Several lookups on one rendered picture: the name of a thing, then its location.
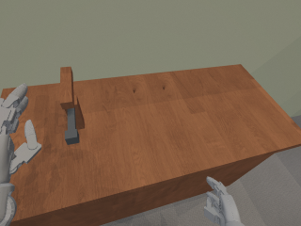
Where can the counter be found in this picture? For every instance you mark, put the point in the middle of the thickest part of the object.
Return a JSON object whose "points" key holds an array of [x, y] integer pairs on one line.
{"points": [[145, 141]]}

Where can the robot left forearm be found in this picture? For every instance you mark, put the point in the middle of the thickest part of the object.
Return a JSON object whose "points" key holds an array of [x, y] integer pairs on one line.
{"points": [[8, 206]]}

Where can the tap lever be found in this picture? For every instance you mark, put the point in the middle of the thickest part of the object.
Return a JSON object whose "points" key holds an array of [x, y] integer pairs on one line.
{"points": [[71, 135]]}

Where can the robot left hand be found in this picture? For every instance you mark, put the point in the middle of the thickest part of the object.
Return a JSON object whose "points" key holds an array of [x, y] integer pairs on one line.
{"points": [[10, 110]]}

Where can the robot right hand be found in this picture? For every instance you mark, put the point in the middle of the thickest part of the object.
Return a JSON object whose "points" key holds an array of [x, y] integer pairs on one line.
{"points": [[223, 209]]}

